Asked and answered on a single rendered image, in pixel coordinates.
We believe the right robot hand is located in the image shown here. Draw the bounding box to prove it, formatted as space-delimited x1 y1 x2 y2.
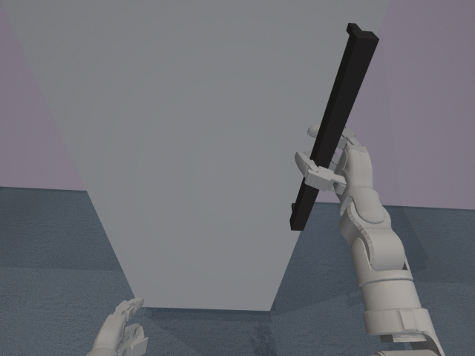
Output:
295 124 373 201

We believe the left robot hand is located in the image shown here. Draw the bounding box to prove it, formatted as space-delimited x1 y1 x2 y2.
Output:
92 297 148 356

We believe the handle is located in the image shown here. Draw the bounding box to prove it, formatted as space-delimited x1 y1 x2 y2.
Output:
289 23 379 231

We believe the fridge door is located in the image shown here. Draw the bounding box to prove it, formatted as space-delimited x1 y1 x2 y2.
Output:
1 0 390 311

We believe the robot right forearm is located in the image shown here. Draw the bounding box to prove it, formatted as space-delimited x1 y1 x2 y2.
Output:
338 188 445 356

